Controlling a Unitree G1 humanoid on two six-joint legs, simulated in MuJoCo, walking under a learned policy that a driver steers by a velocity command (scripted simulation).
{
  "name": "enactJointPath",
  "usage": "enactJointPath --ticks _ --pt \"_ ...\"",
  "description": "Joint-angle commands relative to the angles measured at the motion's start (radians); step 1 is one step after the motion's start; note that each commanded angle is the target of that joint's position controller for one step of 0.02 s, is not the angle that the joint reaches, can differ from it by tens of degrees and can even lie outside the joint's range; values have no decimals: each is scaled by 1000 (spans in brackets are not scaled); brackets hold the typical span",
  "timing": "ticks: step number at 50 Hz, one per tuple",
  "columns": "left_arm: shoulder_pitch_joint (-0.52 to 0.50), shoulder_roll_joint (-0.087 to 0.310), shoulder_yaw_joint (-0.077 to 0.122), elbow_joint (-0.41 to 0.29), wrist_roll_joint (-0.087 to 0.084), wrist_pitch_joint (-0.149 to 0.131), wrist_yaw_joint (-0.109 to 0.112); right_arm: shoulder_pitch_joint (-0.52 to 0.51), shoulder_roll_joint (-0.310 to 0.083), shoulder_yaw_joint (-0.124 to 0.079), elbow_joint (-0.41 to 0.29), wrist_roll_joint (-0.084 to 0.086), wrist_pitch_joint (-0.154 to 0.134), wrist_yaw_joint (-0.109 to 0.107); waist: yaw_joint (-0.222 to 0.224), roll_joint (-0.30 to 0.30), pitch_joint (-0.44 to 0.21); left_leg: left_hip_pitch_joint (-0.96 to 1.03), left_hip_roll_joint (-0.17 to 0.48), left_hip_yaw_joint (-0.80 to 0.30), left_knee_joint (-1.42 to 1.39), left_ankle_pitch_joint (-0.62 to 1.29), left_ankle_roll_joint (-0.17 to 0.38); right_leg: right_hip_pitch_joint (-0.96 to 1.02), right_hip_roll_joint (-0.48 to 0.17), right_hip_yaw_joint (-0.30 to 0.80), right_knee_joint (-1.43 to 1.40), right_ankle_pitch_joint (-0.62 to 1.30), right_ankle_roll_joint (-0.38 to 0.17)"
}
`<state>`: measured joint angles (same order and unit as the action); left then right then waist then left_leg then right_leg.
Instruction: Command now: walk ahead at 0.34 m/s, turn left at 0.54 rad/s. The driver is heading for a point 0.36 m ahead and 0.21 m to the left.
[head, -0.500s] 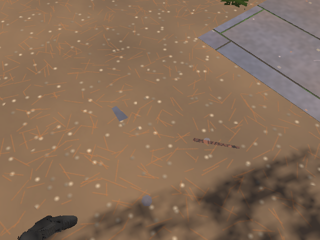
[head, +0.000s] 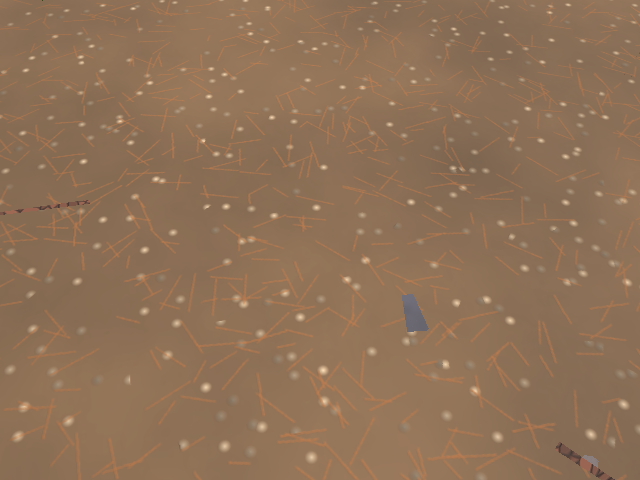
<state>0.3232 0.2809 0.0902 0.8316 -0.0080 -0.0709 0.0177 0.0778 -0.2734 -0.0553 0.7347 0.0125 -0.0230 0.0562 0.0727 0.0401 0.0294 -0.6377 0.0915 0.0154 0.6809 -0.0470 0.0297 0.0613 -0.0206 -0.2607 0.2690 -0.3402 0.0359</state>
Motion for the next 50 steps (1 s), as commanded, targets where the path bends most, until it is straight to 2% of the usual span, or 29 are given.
enactJointPath --ticks 1,2,3,4,5,6,7,8,10,12,15,18,22,25,27,28,29,30,31,32,33,34,37,41,44,47,48,49,50 --pt "-75 212 51 -70 -24 13 16 36 -107 -39 -76 -5 -11 12 -90 -133 -27 146 -86 86 -41 -88 47 -28 -258 54 157 942 -129" --pt "-94 208 48 -76 -33 21 18 166 -149 -64 -44 -3 -12 7 -162 -113 -96 314 -135 103 -114 -25 75 -58 -222 33 336 969 -98" --pt "-61 181 37 -76 -24 16 16 275 -219 -95 -20 -6 -7 -14 -211 -45 -165 541 -130 39 -173 187 112 -196 -167 19 579 767 -34" --pt "17 46 -1 -112 47 5 8 265 -338 -111 -25 -9 5 -38 -102 253 -235 823 121 -310 -85 697 220 -545 -30 39 943 -226 37" --pt "85 76 -14 -117 29 -13 -2 245 -339 -99 -91 -24 -8 -26 -104 204 -491 986 303 -728 -185 593 428 -702 74 283 1186 -429 60" --pt "-39 151 4 -127 -10 -18 -5 241 -274 -86 -103 -20 -12 -16 -167 35 -465 941 255 -636 -248 507 381 -744 26 366 1196 -336 37" --pt "-102 141 -1 -152 -17 -17 3 187 -230 -76 -98 -3 -18 -17 -144 11 -327 819 204 -519 -264 403 333 -788 -4 349 1121 -238 19" --pt "-116 136 -1 -136 2 -8 18 132 -192 -66 -102 8 -17 -23 -112 -43 -228 678 160 -452 -284 346 292 -774 -41 348 1053 -170 21" --pt "-101 161 11 -140 15 21 28 74 -167 -57 -124 -12 -8 -37 -56 3 -175 468 121 -395 -332 329 268 -651 -59 360 971 -105 15" --pt "-83 133 6 -139 21 36 30 65 -179 -62 -130 -23 -6 -44 -37 12 -176 389 100 -353 -339 393 266 -602 -41 346 895 -85 21" --pt "-114 107 -4 -148 27 46 35 79 -204 -70 -131 -11 7 -65 -44 19 -195 376 74 -336 -329 363 249 -609 -16 347 769 -15 45" --pt "-168 104 -8 -161 21 57 30 69 -201 -69 -144 -1 32 -83 -62 46 -183 363 38 -365 -339 88 207 -606 2 363 655 70 56" --pt "-228 105 -9 -182 13 48 21 74 -198 -69 -154 -5 50 -88 -89 95 -137 361 21 -437 -333 -99 187 -573 28 378 506 75 53" --pt "-228 114 -4 -188 8 29 9 84 -193 -68 -162 -2 57 -83 -95 120 -144 414 26 -498 -275 16 181 -513 50 377 387 31 35" --pt "-176 116 3 -175 5 18 0 62 -183 -64 -173 9 65 -83 -56 123 -146 418 -4 -514 -220 74 149 -399 51 359 186 126 8" --pt "-147 144 14 -167 11 15 -1 68 -162 -57 -180 12 68 -86 -49 96 -151 366 -43 -491 -169 -8 109 -291 -14 388 100 237 -18" --pt "-150 212 28 -181 26 22 5 122 -105 -42 -184 -1 68 -83 -90 -98 -181 257 -138 -360 21 -328 49 -173 -229 557 81 405 -102" --pt "-148 250 37 -166 61 34 4 104 -140 -52 -221 7 58 -81 -107 -367 -123 48 -260 -176 202 -603 -11 -169 -371 780 48 603 -279" --pt "-168 193 26 -189 51 34 5 140 -225 -77 -196 -9 50 -77 -96 -275 -135 14 -186 -179 415 -593 -54 -166 -407 768 67 635 -329" --pt "-194 145 14 -201 40 37 10 150 -244 -90 -167 3 54 -74 -97 -196 -128 16 -170 -169 491 -527 -75 -177 -344 652 93 623 -286" --pt "-219 127 9 -208 28 43 13 162 -218 -88 -146 7 68 -78 -106 -154 -112 9 -157 -153 528 -478 -97 -177 -279 560 110 582 -239" --pt "-229 121 7 -207 14 47 16 154 -194 -81 -150 7 78 -78 -98 -157 -93 -15 -145 -141 550 -433 -114 -174 -258 514 113 578 -226" --pt "-197 142 13 -199 24 66 25 87 -124 -58 -185 18 84 -69 -61 -201 -83 1 -121 -60 430 -369 -134 -159 -219 407 89 569 -232" --pt "-195 188 32 -195 19 79 22 41 -106 -45 -219 10 81 -54 -34 -242 -124 139 -78 -11 205 -362 -121 -154 -257 349 89 557 -245" --pt "-195 205 40 -187 2 77 11 59 -129 -55 -221 10 87 -43 -37 -255 -123 227 -83 28 62 -333 -90 -165 -283 332 105 509 -235" --pt "-196 186 36 -170 -23 72 6 149 -136 -70 -191 8 89 -38 -90 -213 -122 421 -123 60 -217 -140 -14 -243 -256 266 223 389 -152" --pt "-141 145 27 -150 -9 69 1 185 -181 -86 -188 6 86 -48 -90 -80 -131 571 -63 -61 -289 51 30 -373 -200 185 372 234 -70" --pt "-144 71 -2 -197 53 67 -6 201 -316 -111 -215 -2 79 -65 -56 280 -135 726 228 -458 -278 464 173 -685 -57 111 706 -304 38" --pt "-260 118 11 -228 35 61 7 222 -291 -99 -222 -42 55 -52 -150 225 -187 629 300 -556 -313 433 330 -747 3 282 879 -366 44"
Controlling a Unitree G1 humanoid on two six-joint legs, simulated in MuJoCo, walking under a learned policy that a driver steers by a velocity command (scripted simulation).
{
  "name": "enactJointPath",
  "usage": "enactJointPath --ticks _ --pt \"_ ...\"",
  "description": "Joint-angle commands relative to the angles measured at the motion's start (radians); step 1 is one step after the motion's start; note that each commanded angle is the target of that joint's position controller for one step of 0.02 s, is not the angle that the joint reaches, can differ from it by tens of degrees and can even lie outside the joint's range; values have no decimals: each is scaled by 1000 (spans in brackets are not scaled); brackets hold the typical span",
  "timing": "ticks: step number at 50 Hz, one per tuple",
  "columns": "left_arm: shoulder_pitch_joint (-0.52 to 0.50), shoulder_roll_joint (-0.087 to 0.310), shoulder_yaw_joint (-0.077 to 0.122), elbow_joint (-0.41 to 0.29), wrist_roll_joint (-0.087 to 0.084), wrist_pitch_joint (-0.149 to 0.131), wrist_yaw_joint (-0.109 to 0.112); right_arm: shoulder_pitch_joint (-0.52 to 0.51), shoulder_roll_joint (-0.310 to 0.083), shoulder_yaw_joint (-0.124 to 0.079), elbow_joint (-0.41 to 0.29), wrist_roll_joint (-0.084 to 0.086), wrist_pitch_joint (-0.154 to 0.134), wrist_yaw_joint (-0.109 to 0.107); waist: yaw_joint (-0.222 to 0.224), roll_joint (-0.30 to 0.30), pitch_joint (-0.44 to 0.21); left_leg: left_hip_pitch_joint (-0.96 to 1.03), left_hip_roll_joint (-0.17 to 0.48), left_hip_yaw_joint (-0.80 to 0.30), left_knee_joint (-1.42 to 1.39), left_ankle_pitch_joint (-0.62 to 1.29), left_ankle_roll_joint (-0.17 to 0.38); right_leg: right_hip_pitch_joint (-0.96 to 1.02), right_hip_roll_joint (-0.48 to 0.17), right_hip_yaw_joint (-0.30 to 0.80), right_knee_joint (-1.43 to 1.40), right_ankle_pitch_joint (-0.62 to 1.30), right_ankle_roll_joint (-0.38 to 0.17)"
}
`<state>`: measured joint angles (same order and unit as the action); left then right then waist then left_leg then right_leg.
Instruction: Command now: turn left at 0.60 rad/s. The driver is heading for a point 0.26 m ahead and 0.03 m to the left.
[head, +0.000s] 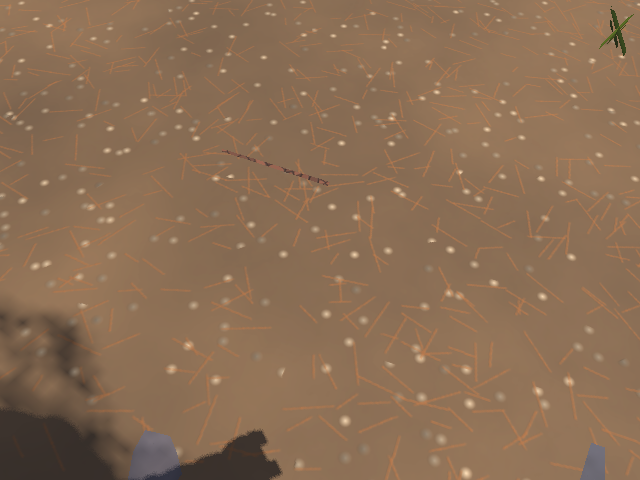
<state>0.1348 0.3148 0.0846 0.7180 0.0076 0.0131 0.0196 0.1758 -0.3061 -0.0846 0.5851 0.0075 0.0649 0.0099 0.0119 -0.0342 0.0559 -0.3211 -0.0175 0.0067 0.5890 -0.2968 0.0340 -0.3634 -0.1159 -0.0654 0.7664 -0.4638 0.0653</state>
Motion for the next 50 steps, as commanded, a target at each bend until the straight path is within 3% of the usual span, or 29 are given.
enactJointPath --ticks 1,2,3,4,7,10,12,15,17,19,20,21,22,23,24,26,28,30,32,34,35,36,37,38,39,40,41,45,50 --pt "-95 117 27 -114 -5 -19 11 93 -228 -58 -63 -40 -52 -2 -73 209 -171 279 353 -460 -235 592 298 -331 79 122 443 -171 3" --pt "-80 121 32 -102 -7 -16 17 43 -199 -51 -55 -20 -60 -8 -42 175 -138 250 295 -393 -233 511 241 -335 67 131 426 -81 -6" --pt "-66 121 35 -85 0 -12 25 7 -170 -40 -59 -2 -58 -15 -29 151 -130 238 258 -360 -230 468 202 -329 59 138 401 -20 -3" --pt "-48 121 37 -82 5 -10 27 -23 -164 -34 -61 5 -52 -23 -11 162 -127 200 233 -337 -232 485 191 -293 68 135 396 31 5" --pt "-21 93 31 -72 -4 -14 17 -23 -153 -27 -61 -5 -45 -37 -1 169 -158 191 200 -322 -234 474 193 -240 102 127 340 108 20" --pt "-60 76 20 -85 -10 -25 2 29 -159 -31 -45 10 -47 -42 -37 183 -147 197 175 -395 -302 -43 194 -229 113 128 127 155 14" --pt "-89 83 20 -97 -17 -41 -11 34 -174 -34 -42 8 -51 -41 -48 217 -105 165 181 -458 -332 -191 202 -200 124 136 20 134 2" --pt "-94 86 22 -102 -23 -72 -27 44 -185 -36 -35 10 -58 -32 -54 205 -85 124 173 -504 -322 -237 204 -113 143 133 -106 90 -23" --pt "-67 84 22 -93 -26 -87 -35 36 -170 -28 -32 7 -57 -26 -41 201 -75 87 160 -509 -300 -211 195 -25 145 116 -177 116 -40" --pt "-22 62 18 -82 -15 -97 -35 -2 -140 -14 -37 5 -51 -28 7 176 -73 40 113 -482 -228 -90 154 122 145 94 -348 267 -60" --pt "5 69 17 -81 1 -99 -31 -9 -100 0 -42 -2 -53 -31 24 157 -104 10 80 -452 -163 -12 112 224 103 121 -392 324 -74" --pt "58 111 20 -84 23 -98 -27 4 -32 22 -50 -16 -56 -31 23 29 -162 -54 10 -356 12 -87 46 340 -59 268 -423 427 -121" --pt "63 194 35 -66 43 -87 -27 32 -44 17 -81 -4 -61 -36 -30 -194 -122 -205 -105 -190 151 -257 -12 330 -201 506 -466 434 -260" --pt "56 131 22 -71 23 -88 -28 23 -121 -3 -72 -12 -63 -43 -4 -178 -80 -262 -46 -186 298 -336 -60 295 -267 593 -490 395 -342" --pt "49 110 13 -72 7 -85 -24 20 -159 -19 -58 -6 -60 -43 1 -143 -55 -294 -33 -182 403 -309 -80 292 -241 545 -482 401 -340" --pt "25 99 5 -67 -6 -77 -18 38 -136 -22 -31 -8 -47 -42 -12 -107 -50 -311 -13 -181 444 -228 -107 301 -175 425 -462 463 -290" --pt "0 77 -7 -61 0 -69 -13 34 -71 -3 -15 -5 -41 -35 -22 -99 -63 -212 5 -137 333 -148 -124 261 -110 292 -447 641 -264" --pt "-17 84 -6 -55 1 -56 -11 2 -18 18 -15 -8 -43 -28 -13 -124 -99 -68 15 -61 179 -103 -131 224 -62 199 -417 774 -251" --pt "15 103 -4 -41 -5 -43 -13 -22 -30 16 -16 -1 -43 -25 6 -135 -124 13 2 -27 57 -32 -125 237 -68 198 -389 827 -256" --pt "11 96 -11 -33 -23 -37 -16 4 -35 12 0 -2 -42 -23 -19 -117 -127 117 -9 -6 -153 151 -95 227 -62 195 -357 766 -233" --pt "41 82 -18 -21 -27 -42 -19 -5 -50 10 -5 -11 -43 -25 -19 -93 -124 192 7 -38 -237 267 -71 198 -49 198 -356 681 -194" --pt "65 60 -28 -17 -7 -53 -24 -7 -97 2 -21 -20 -43 -33 -9 -26 -156 305 88 -131 -214 479 -41 142 -24 178 -338 557 -136" --pt "114 50 -34 -15 20 -66 -33 -10 -153 -8 -24 -22 -39 -42 38 99 -184 368 152 -188 -117 627 19 90 41 128 -322 373 -89" --pt "117 26 -44 -6 20 -66 -33 -28 -96 2 -9 -21 -35 -36 34 156 -202 308 139 -174 -94 490 58 137 61 90 -345 275 -55" --pt "61 55 -41 -7 15 -61 -34 -45 -63 7 -15 -17 -35 -27 0 122 -148 271 103 -162 -91 421 50 128 74 78 -335 281 -39" --pt "47 71 -37 -6 7 -57 -33 -35 -60 9 -11 -21 -37 -25 -15 85 -130 259 89 -153 -95 414 36 108 75 74 -315 308 -42" --pt "48 66 -38 -6 3 -50 -32 -28 -65 10 -6 -22 -42 -23 -11 91 -115 249 82 -151 -87 453 29 107 72 76 -305 346 -45" --pt "73 64 -41 6 1 -37 -24 -27 -57 13 9 -16 -54 -22 -1 92 -124 230 84 -152 -71 545 31 151 63 79 -294 400 -38" --pt "74 67 -41 28 -1 -21 -15 -43 -56 14 28 -15 -55 -20 3 65 -114 213 81 -153 -79 520 33 178 60 78 -307 383 -28"
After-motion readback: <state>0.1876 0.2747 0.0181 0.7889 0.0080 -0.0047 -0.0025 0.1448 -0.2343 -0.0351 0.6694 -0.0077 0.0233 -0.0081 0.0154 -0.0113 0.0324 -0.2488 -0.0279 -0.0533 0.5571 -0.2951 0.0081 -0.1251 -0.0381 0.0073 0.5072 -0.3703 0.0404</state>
